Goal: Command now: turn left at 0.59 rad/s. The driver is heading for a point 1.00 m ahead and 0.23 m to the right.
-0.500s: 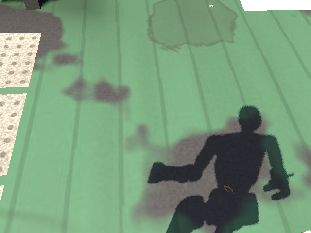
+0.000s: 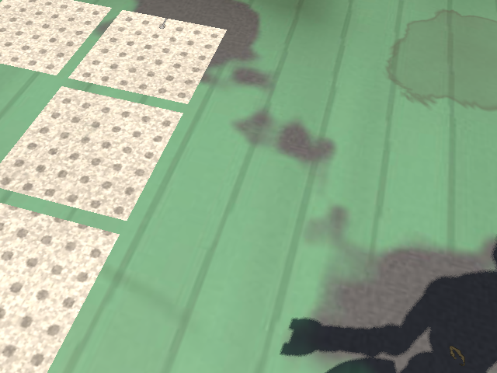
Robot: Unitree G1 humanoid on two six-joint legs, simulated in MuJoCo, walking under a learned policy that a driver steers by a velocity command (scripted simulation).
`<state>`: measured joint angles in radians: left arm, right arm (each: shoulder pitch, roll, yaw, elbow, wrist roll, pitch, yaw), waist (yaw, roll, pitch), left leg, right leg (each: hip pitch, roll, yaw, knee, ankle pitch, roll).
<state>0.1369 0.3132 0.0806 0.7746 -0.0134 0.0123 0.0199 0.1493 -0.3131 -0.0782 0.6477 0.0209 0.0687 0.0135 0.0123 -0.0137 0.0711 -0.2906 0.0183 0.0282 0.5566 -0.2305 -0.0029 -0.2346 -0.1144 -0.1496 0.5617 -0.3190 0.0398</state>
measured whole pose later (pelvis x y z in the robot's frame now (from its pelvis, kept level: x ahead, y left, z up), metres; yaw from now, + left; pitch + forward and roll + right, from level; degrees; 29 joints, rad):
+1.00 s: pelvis +0.39 -0.05 +0.00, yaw -14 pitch +3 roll +0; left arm 0.42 0.30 0.06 0.80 -0.03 -0.03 0.03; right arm 0.00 -0.28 -0.03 0.61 0.00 -0.12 0.03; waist 0.10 0.04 0.03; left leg -0.54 -0.02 -0.07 0.46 0.03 -0.02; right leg 0.02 0.09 0.21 0.36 -0.41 -0.08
